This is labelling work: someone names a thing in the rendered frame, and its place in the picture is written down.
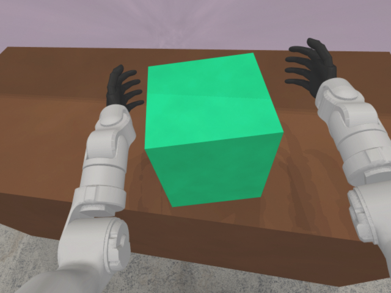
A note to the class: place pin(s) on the right robot hand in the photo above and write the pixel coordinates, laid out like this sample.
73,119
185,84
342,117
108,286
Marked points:
321,67

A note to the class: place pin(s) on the left robot forearm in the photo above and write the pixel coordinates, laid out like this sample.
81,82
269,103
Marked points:
101,192

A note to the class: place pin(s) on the right robot forearm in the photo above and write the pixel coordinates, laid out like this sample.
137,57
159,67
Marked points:
359,136

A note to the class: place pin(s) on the carton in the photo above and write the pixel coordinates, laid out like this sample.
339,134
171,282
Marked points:
211,130

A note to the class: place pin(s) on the right robot upper arm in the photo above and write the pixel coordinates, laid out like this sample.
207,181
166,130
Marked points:
370,210

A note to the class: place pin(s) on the pedestal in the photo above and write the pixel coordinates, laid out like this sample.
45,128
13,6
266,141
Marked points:
300,228

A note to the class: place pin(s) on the left robot hand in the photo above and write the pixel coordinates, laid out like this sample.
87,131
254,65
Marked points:
116,89

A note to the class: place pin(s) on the left robot upper arm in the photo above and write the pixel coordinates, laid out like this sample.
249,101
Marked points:
91,251

